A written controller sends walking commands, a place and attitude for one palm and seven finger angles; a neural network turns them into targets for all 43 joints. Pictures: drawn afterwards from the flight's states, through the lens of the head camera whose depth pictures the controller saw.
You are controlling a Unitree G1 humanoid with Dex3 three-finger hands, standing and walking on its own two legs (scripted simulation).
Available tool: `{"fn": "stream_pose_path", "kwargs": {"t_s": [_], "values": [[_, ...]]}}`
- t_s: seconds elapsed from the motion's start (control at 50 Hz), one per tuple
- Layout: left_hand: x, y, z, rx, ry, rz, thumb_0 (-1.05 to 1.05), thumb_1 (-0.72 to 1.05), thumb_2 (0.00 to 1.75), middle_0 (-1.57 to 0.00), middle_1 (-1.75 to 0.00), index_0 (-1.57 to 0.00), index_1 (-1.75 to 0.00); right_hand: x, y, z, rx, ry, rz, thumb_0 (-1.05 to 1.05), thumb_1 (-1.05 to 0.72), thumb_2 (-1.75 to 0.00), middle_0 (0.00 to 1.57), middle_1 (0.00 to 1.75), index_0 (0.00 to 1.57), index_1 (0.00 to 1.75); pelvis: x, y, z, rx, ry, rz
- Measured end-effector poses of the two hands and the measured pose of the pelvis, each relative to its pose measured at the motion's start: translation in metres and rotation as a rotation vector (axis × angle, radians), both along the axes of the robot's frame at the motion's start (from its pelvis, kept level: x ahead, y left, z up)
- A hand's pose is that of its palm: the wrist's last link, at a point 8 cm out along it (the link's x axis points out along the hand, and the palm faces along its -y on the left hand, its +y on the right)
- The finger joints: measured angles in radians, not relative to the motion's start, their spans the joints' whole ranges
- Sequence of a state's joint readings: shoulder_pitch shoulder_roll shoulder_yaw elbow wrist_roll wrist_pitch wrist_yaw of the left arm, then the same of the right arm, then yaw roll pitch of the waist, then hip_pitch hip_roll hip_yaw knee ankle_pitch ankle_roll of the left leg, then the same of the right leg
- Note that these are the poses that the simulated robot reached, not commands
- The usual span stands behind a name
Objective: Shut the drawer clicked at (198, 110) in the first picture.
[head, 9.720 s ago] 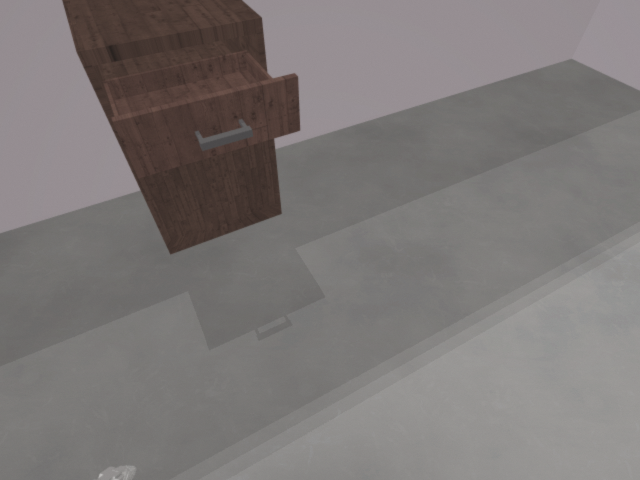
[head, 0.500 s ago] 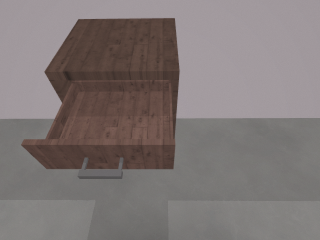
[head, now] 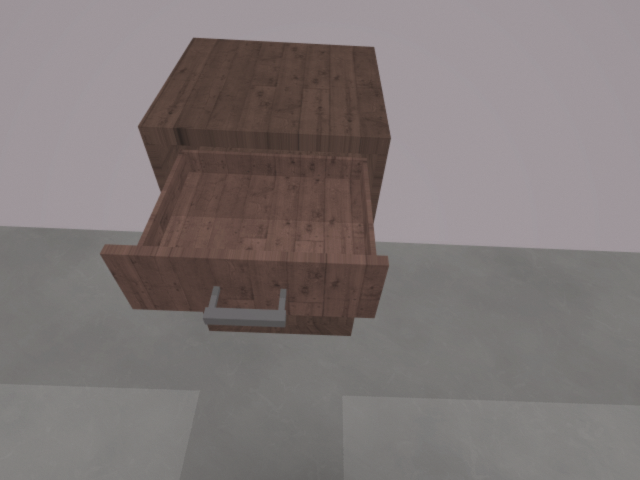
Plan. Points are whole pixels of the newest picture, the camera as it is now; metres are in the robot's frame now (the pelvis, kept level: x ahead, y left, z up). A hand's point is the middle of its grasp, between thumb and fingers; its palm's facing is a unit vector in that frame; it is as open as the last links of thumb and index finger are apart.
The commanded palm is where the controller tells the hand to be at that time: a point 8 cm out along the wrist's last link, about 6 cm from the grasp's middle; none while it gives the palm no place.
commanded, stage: come to a stop and stand still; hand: left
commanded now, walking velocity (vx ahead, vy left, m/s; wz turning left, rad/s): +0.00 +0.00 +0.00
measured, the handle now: (247, 305) +0.39 +0.14 -0.08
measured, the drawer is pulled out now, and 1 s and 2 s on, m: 0.29 0.29 0.29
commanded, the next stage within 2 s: look again from close up in 0.52 s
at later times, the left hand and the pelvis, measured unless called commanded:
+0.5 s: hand out of the picture -0.10 +0.20 -0.17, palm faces +0.05 -0.98 -0.17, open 7.4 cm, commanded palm none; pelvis -0.03 +0.04 +0.01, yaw +1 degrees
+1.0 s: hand out of the picture -0.06 +0.18 -0.17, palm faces +0.03 -0.99 -0.16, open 7.4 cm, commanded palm none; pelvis -0.02 +0.03 +0.01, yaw +1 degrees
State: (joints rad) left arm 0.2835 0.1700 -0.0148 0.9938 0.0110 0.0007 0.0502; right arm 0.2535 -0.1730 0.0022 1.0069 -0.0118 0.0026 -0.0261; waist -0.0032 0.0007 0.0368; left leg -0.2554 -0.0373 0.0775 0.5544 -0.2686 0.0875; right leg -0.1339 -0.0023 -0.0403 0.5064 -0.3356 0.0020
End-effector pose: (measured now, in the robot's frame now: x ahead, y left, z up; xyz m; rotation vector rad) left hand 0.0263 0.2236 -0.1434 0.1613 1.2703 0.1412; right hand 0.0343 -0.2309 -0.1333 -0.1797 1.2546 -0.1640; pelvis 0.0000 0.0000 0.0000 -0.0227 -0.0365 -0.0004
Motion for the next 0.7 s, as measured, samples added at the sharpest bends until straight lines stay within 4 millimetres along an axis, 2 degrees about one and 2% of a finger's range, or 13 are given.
{"fn": "stream_pose_path", "kwargs": {"t_s": [0.14,0.22,0.3,0.4,0.5,0.6,0.7], "values": [[-0.027,0.021,0.001,-0.004,0.035,-0.011,0.00,0.91,0.90,-0.20,-0.29,-0.20,-0.30,-0.037,0.021,0.002,0.012,0.041,-0.015,0.01,-0.93,-0.90,0.20,0.30,0.20,0.29,-0.018,0.020,0.003,0.004,0.009,-0.003],[-0.051,0.030,0.001,-0.005,0.087,0.001,0.00,0.91,0.90,-0.20,-0.29,-0.19,-0.30,-0.054,0.029,0.002,0.016,0.086,-0.022,0.01,-0.92,-0.90,0.20,0.30,0.20,0.30,-0.024,0.028,0.004,0.005,0.023,-0.002],[-0.080,0.034,0.001,-0.008,0.151,0.027,0.00,0.91,0.90,-0.20,-0.29,-0.19,-0.30,-0.063,0.035,0.002,0.016,0.117,-0.025,0.01,-0.91,-0.90,0.20,0.30,0.20,0.30,-0.028,0.034,0.004,0.003,0.032,0.001],[-0.112,0.034,0.002,-0.017,0.224,0.058,0.00,0.91,0.90,-0.20,-0.29,-0.19,-0.30,-0.063,0.041,0.001,0.018,0.123,-0.023,0.01,-0.91,-0.90,0.20,0.30,0.20,0.29,-0.030,0.039,0.005,0.004,0.035,0.007],[-0.131,0.027,0.002,-0.036,0.262,0.080,0.00,0.91,0.90,-0.20,-0.29,-0.19,-0.30,-0.055,0.046,0.001,0.021,0.107,-0.012,0.01,-0.91,-0.90,0.20,0.30,0.20,0.29,-0.030,0.042,0.005,0.004,0.033,0.013],[-0.135,0.019,0.002,-0.055,0.265,0.089,0.00,0.91,0.90,-0.20,-0.29,-0.19,-0.30,-0.048,0.046,0.001,0.016,0.091,-0.006,0.01,-0.92,-0.90,0.20,0.30,0.20,0.29,-0.028,0.043,0.006,0.007,0.030,0.014],[-0.128,0.013,0.000,-0.068,0.249,0.081,0.00,0.91,0.90,-0.20,-0.29,-0.19,-0.30,-0.046,0.045,0.002,0.014,0.084,-0.011,0.01,-0.93,-0.90,0.20,0.30,0.20,0.29,-0.026,0.043,0.006,0.010,0.032,0.011]]}}
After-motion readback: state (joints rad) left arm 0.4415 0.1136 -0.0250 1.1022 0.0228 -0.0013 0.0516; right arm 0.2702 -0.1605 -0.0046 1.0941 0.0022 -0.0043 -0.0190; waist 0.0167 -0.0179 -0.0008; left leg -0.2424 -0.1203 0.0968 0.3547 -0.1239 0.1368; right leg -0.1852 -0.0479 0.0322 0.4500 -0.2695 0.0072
